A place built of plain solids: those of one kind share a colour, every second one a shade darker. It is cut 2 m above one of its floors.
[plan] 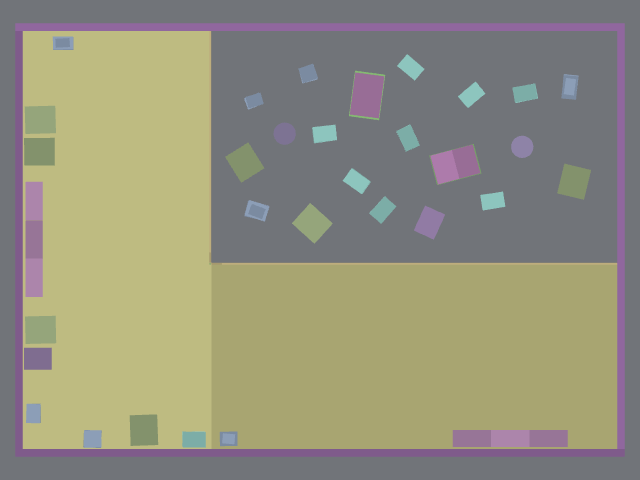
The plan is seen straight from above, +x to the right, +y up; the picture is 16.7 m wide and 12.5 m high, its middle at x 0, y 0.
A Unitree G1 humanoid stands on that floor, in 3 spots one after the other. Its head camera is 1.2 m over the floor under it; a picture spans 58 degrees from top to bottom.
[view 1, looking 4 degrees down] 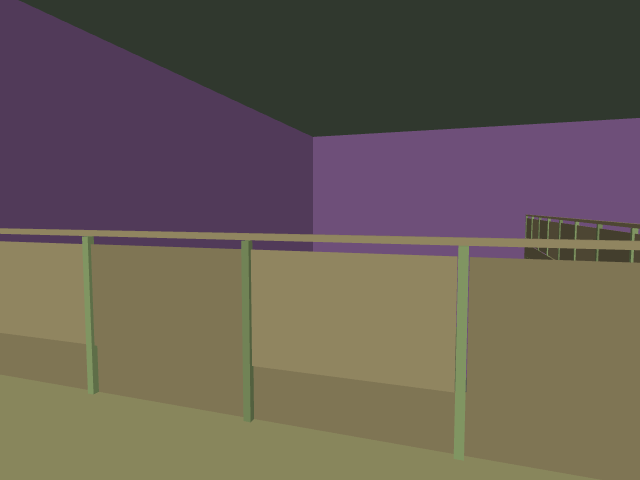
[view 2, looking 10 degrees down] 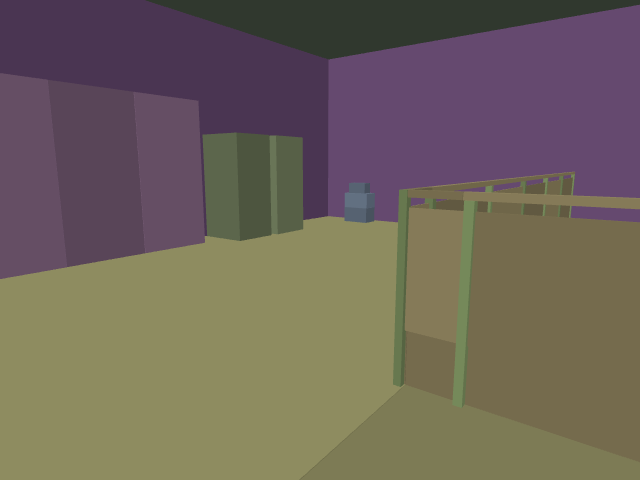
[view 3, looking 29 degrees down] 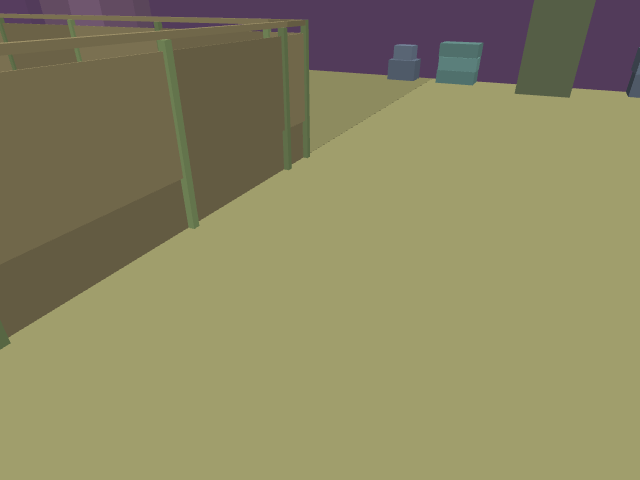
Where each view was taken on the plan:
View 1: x -4.99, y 0.83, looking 19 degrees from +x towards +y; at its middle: guard_rail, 2.23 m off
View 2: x -1.87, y -2.65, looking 127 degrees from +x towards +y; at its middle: floor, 6.91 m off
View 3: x -4.56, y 2.61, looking -64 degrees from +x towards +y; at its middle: floor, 2.48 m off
